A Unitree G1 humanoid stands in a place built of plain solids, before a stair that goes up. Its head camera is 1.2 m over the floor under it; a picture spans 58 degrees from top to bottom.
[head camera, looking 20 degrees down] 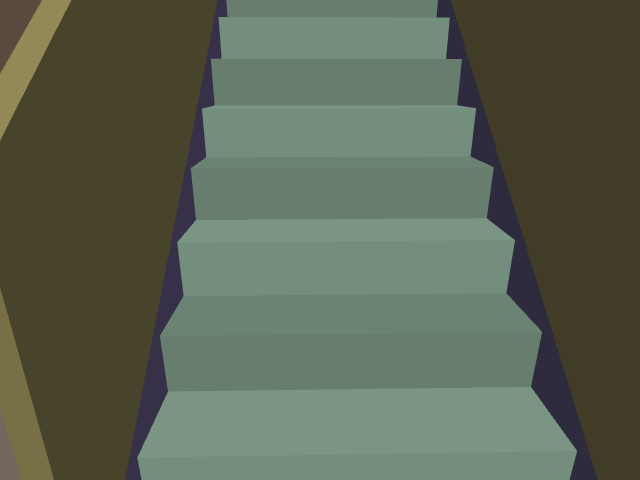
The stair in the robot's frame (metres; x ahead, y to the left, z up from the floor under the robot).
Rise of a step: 0.18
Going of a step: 0.23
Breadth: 1.05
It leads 1 degrees to the left of straight ahead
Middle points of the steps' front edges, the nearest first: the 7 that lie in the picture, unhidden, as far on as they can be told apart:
0.79 -0.09 0.37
1.02 -0.09 0.56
1.26 -0.08 0.74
1.49 -0.08 0.93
1.72 -0.08 1.11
1.95 -0.07 1.29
2.18 -0.07 1.48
